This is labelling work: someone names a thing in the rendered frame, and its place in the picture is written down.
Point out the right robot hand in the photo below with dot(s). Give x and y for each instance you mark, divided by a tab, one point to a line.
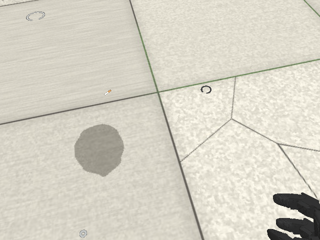
306	205

